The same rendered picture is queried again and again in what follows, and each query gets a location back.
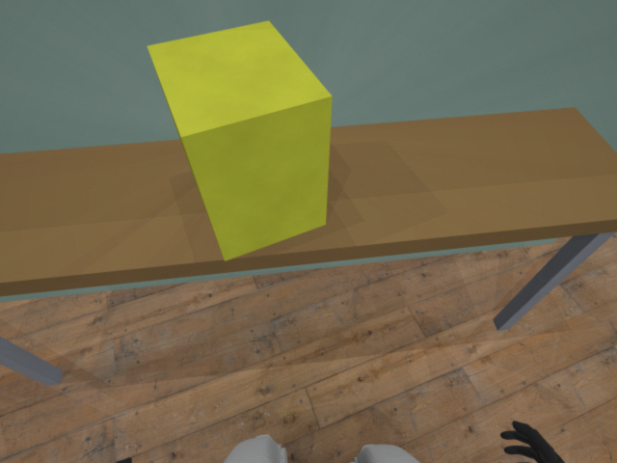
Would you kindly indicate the carton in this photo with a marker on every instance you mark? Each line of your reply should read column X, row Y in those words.
column 255, row 125

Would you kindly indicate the left robot thigh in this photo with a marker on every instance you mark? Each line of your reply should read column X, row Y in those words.
column 257, row 450

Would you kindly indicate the table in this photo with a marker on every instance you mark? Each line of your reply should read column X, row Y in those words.
column 129, row 213

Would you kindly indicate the right robot hand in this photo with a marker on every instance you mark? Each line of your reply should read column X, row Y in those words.
column 540, row 450

